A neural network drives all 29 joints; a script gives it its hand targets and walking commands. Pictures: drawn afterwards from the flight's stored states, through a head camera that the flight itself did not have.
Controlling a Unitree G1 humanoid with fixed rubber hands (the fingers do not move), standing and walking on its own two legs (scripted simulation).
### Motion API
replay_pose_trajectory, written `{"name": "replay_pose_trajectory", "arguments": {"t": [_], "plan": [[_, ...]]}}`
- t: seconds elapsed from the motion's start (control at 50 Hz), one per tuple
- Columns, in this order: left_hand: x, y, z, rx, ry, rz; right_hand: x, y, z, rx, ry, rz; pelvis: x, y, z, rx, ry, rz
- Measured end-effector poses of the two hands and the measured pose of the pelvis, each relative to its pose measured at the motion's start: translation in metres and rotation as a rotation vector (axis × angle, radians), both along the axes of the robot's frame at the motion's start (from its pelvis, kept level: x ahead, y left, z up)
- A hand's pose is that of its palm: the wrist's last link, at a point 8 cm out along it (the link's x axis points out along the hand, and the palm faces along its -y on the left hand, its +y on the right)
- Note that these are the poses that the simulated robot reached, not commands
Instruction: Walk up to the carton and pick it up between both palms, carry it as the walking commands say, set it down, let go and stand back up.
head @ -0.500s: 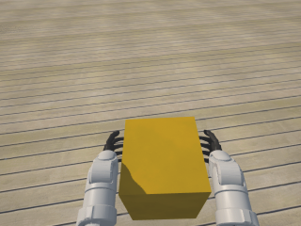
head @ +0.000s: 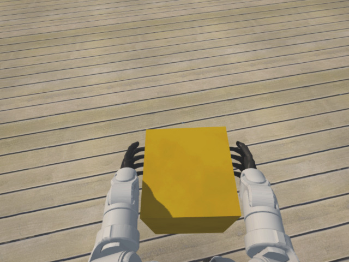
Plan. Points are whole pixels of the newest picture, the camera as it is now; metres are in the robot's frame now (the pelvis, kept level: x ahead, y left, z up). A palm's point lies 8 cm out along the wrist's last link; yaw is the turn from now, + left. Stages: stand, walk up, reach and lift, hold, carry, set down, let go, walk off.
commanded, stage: set down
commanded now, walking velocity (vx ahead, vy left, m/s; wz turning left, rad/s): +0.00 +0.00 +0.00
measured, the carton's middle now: (187, 185) +0.32 -0.01 -0.09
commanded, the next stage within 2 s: none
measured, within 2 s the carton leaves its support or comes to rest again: neither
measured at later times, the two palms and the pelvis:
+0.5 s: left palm (138, 172) +0.36 +0.14 -0.10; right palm (238, 177) +0.35 -0.15 -0.11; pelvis -0.01 +0.00 -0.05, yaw +0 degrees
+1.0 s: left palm (143, 176) +0.39 +0.14 -0.20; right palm (229, 180) +0.38 -0.15 -0.20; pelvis -0.02 +0.00 -0.13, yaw +0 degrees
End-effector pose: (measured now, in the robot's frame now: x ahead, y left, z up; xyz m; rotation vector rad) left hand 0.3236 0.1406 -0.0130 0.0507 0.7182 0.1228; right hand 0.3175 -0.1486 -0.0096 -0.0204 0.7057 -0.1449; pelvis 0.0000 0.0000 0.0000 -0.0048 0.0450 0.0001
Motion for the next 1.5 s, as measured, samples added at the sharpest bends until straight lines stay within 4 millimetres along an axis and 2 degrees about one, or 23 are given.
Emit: {"name": "replay_pose_trajectory", "arguments": {"t": [0.28,0.66,1.06,1.5], "plan": [[0.023,-0.002,-0.055,-0.015,-0.020,0.006,0.016,-0.002,-0.061,0.021,-0.021,-0.023,-0.008,0.002,-0.027,0.014,0.227,-0.005],[0.050,-0.005,-0.119,-0.024,-0.037,0.006,0.041,-0.005,-0.127,0.045,-0.036,-0.052,-0.017,-0.008,-0.079,0.021,0.467,-0.006],[0.074,-0.002,-0.196,-0.036,-0.035,0.000,0.062,-0.002,-0.201,0.048,-0.034,-0.068,-0.025,-0.003,-0.143,0.015,0.604,-0.002],[0.097,-0.002,-0.273,-0.036,-0.035,-0.005,0.085,-0.002,-0.278,0.047,-0.034,-0.069,-0.038,0.000,-0.206,0.013,0.679,0.007]]}}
